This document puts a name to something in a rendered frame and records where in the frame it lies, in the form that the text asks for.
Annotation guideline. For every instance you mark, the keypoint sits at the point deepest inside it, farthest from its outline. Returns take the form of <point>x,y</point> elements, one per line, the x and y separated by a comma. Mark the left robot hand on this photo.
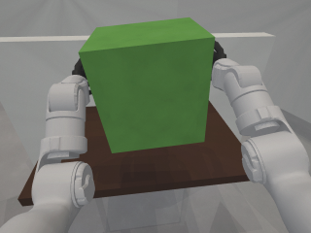
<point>79,70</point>

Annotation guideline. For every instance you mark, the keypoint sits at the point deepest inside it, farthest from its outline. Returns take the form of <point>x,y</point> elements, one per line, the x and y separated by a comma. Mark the right robot hand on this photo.
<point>217,54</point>

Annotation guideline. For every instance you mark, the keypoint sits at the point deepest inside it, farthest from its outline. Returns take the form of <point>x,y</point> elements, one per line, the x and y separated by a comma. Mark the robot left upper arm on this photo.
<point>59,192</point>

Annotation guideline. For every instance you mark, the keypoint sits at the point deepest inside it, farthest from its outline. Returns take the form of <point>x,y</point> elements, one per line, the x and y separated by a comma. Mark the table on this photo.
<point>217,160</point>

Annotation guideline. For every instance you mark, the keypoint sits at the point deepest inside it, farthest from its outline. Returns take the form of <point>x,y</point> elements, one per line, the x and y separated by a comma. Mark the carton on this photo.
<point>150,82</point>

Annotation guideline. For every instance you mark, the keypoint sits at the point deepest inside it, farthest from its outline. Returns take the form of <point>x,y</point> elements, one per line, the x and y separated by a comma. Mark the robot right upper arm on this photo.
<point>278,161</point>

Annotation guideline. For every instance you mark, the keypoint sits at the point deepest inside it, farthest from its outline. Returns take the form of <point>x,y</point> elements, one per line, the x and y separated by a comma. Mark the left robot forearm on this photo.
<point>65,122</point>

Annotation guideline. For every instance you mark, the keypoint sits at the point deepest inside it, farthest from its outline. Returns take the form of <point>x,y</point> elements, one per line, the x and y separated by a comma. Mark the right robot forearm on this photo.
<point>256,115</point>

